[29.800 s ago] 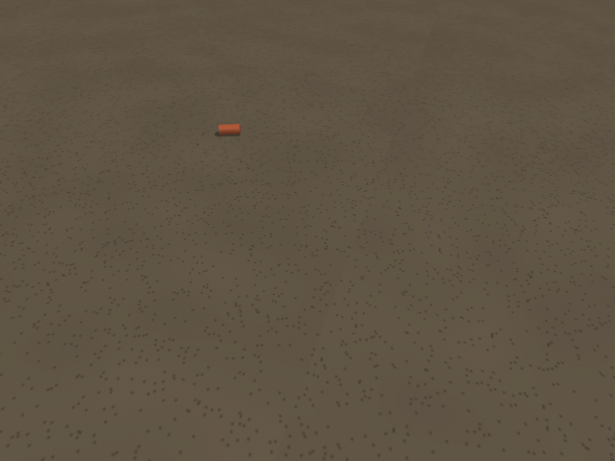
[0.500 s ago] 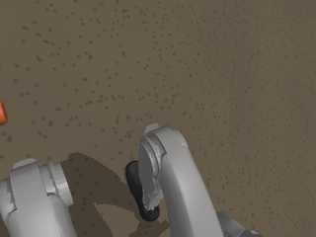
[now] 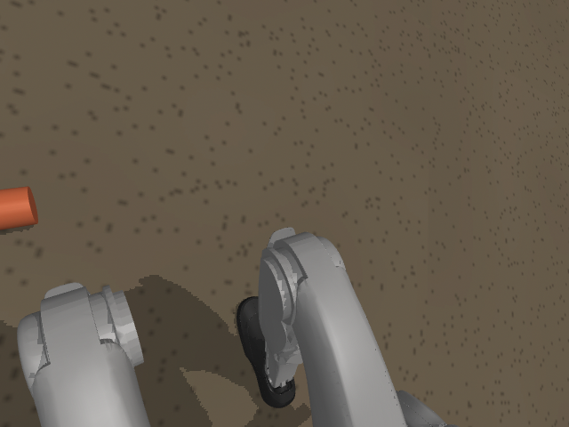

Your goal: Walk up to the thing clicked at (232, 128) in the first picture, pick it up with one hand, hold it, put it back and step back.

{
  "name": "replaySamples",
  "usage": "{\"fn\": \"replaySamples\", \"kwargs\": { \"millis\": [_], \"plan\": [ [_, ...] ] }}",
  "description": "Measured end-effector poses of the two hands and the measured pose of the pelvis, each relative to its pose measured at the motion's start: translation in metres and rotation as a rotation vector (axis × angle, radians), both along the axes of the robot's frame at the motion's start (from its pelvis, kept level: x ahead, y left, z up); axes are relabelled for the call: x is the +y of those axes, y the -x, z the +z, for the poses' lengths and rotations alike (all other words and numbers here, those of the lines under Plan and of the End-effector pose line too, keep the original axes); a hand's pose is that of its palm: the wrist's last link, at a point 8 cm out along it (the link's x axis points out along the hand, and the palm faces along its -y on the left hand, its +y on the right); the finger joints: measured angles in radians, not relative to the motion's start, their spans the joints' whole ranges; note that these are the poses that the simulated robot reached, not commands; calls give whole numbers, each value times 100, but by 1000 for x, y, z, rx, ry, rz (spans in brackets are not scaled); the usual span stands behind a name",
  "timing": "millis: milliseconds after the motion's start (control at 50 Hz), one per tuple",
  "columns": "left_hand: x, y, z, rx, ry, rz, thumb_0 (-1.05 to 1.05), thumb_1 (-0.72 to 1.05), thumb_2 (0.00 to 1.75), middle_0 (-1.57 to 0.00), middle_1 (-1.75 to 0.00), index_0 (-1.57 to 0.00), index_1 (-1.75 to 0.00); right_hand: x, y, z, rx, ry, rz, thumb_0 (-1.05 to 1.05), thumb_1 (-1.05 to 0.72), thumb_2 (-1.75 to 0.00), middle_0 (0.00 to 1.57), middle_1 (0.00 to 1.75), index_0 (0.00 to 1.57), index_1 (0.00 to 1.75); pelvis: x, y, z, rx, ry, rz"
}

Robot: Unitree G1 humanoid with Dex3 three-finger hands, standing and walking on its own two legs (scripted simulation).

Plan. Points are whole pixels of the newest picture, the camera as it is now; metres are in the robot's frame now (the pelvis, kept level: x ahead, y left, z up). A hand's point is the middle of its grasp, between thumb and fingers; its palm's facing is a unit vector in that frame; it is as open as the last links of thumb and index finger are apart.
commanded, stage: withdraw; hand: left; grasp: from above
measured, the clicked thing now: out of the picture +0.43 +0.29 -0.27
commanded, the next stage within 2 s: home in 0.68 s
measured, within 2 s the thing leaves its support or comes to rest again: neither
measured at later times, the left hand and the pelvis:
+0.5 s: hand out of the picture +0.39 +0.28 -0.08, palm faces -0.53 -0.14 -0.83, open 13.7 cm; pelvis -0.02 -0.01 +0.07, yaw +8 degrees
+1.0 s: hand out of the picture +0.45 +0.33 -0.11, palm faces -0.31 -0.13 -0.94, open 12.9 cm; pelvis +0.00 +0.00 +0.04, yaw +6 degrees
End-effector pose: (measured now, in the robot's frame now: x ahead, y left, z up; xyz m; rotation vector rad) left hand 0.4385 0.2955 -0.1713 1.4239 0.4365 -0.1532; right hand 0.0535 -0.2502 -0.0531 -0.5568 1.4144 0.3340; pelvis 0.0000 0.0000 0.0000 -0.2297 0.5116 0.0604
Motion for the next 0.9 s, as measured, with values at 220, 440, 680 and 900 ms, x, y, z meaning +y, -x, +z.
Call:
{"fn": "replaySamples", "kwargs": {
  "millis": [220, 440, 680, 900],
  "plan": [
    [17, -11, 118, -69, -138, 121, 0, -45, 97, -13, -95, -12, -96, -9, -22, -8, -102, -78, -193, 0, -90, -90, 20, 30, 20, 29, -3, 0, 26, 82, -51, 18],
    [-1, 27, 159, 192, -36, 43, 0, -46, 99, -14, -95, -13, -97, -27, -30, 13, -134, 0, -217, 0, -91, -91, 20, 30, 20, 29, -12, 19, 65, 58, -110, 65],
    [-4, 36, 105, 122, -11, -89, 0, -43, 97, -15, -93, -14, -95, -45, -22, 21, -135, 191, -172, 0, -90, -90, 20, 30, 20, 29, -15, 20, 43, 54, -103, 63],
    [24, -3, 88, -15, -73, 24, 0, -38, 95, -20, -88, -19, -89, -14, 4, -6, -48, 132, -218, 0, -89, -90, 20, 30, 20, 29, -4, 9, 23, 94, -69, 55]
  ]
}}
